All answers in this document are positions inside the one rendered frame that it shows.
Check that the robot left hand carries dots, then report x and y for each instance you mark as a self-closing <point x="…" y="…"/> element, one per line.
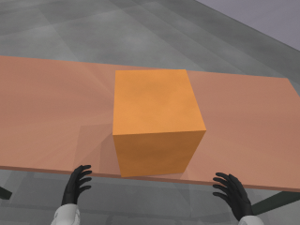
<point x="73" y="189"/>

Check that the carton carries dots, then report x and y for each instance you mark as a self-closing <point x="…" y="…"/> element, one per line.
<point x="157" y="124"/>

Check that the left robot forearm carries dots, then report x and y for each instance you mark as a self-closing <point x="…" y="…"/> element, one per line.
<point x="67" y="214"/>

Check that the right robot forearm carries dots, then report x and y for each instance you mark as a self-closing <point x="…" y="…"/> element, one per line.
<point x="250" y="220"/>

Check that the table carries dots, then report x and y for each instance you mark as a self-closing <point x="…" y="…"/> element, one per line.
<point x="56" y="115"/>

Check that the robot right hand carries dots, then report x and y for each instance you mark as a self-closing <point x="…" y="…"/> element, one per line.
<point x="236" y="197"/>

